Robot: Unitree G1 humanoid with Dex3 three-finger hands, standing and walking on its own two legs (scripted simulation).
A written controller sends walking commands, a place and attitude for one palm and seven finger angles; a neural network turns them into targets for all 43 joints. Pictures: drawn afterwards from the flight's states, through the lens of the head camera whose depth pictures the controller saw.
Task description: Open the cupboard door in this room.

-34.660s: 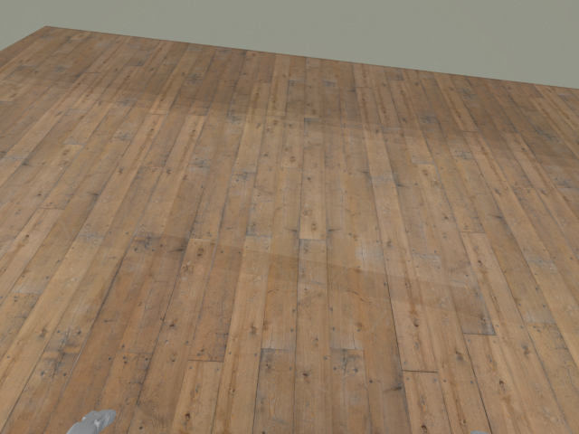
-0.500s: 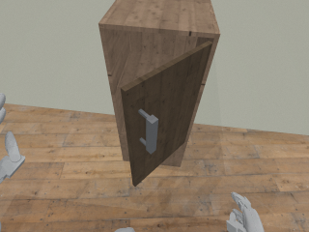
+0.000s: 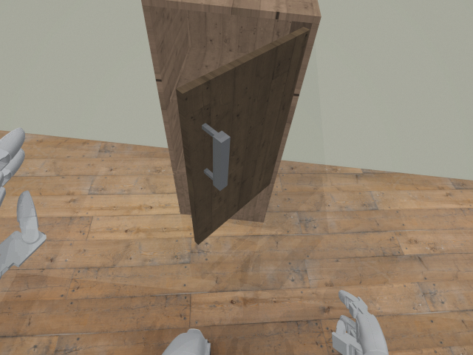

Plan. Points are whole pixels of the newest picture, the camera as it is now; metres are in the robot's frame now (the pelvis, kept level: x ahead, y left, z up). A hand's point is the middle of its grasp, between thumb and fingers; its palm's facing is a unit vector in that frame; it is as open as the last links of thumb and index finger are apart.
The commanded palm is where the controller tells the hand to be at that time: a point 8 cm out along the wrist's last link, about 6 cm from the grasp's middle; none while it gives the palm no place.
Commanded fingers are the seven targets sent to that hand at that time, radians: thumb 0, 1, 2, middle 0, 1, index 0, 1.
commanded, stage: stop stepping back and stand still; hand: left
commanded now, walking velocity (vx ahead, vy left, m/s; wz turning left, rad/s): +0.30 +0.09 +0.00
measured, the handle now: (214, 157) +0.49 +0.10 +0.01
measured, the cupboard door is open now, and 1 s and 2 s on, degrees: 50 50 50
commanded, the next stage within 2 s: let the arm hang, fingers relaxed in 1.14 s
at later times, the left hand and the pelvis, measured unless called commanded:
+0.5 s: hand out of the picture +0.13 +0.25 +0.18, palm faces +0.49 -0.77 -0.41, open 7.5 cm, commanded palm +0.07 +0.29 +0.18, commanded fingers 0.00 0.90 0.90 -0.20 -0.30 -0.20 -0.30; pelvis -0.06 -0.02 +0.01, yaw +3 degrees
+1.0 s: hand out of the picture +0.10 +0.29 +0.16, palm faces +0.48 -0.76 -0.43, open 7.5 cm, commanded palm +0.04 +0.32 +0.18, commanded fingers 0.00 0.90 0.90 -0.20 -0.30 -0.20 -0.30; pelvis -0.09 +0.01 +0.01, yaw +2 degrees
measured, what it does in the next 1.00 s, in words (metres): steps on the spot: left foot, then right foot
